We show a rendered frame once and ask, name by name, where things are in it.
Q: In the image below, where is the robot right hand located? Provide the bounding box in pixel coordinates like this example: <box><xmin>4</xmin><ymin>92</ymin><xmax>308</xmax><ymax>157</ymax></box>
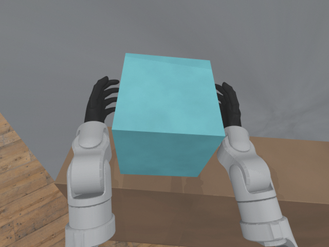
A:
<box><xmin>215</xmin><ymin>82</ymin><xmax>242</xmax><ymax>128</ymax></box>

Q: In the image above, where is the robot left hand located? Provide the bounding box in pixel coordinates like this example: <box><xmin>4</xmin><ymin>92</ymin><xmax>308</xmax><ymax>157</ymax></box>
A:
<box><xmin>84</xmin><ymin>76</ymin><xmax>119</xmax><ymax>123</ymax></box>

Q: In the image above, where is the robot right forearm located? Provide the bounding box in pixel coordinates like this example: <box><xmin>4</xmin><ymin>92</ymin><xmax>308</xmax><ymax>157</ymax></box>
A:
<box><xmin>217</xmin><ymin>126</ymin><xmax>298</xmax><ymax>247</ymax></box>

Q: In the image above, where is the pedestal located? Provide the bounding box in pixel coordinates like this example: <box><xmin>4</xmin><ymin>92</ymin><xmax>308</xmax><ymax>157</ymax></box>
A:
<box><xmin>54</xmin><ymin>127</ymin><xmax>329</xmax><ymax>247</ymax></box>

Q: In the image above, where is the robot left forearm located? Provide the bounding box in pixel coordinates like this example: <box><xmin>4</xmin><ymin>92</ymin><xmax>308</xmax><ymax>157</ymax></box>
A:
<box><xmin>65</xmin><ymin>121</ymin><xmax>116</xmax><ymax>247</ymax></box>

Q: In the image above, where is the carton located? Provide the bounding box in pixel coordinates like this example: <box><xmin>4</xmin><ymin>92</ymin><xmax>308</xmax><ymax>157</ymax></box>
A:
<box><xmin>112</xmin><ymin>53</ymin><xmax>225</xmax><ymax>177</ymax></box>

